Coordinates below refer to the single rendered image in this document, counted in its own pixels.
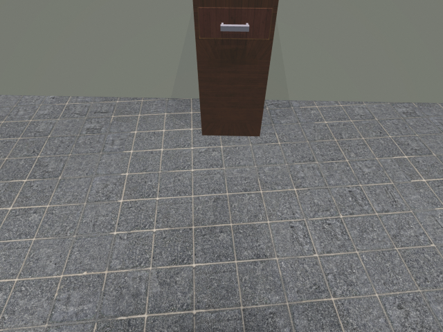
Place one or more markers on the cabinet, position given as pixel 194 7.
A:
pixel 233 74

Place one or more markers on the handle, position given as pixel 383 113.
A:
pixel 234 27

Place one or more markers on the drawer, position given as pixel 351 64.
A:
pixel 211 18

